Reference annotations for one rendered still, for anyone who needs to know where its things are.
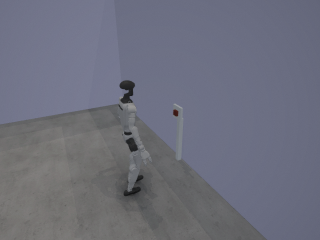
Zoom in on button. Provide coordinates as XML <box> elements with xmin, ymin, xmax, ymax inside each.
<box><xmin>173</xmin><ymin>109</ymin><xmax>179</xmax><ymax>117</ymax></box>

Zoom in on robot right shin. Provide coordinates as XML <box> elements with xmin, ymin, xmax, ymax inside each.
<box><xmin>127</xmin><ymin>167</ymin><xmax>140</xmax><ymax>192</ymax></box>

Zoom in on robot right forearm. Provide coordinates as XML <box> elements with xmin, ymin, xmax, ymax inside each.
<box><xmin>131</xmin><ymin>127</ymin><xmax>145</xmax><ymax>152</ymax></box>

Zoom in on panel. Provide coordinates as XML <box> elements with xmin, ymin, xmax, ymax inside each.
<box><xmin>173</xmin><ymin>104</ymin><xmax>184</xmax><ymax>161</ymax></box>

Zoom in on robot right foot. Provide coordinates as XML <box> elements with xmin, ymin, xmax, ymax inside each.
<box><xmin>123</xmin><ymin>187</ymin><xmax>141</xmax><ymax>196</ymax></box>

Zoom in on right robot upper arm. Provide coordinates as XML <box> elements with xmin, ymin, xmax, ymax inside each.
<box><xmin>127</xmin><ymin>104</ymin><xmax>138</xmax><ymax>133</ymax></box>

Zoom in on left robot upper arm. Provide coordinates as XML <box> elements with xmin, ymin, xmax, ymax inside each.
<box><xmin>117</xmin><ymin>96</ymin><xmax>123</xmax><ymax>116</ymax></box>

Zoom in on robot right hand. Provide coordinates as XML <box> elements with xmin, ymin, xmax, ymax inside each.
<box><xmin>140</xmin><ymin>150</ymin><xmax>152</xmax><ymax>166</ymax></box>

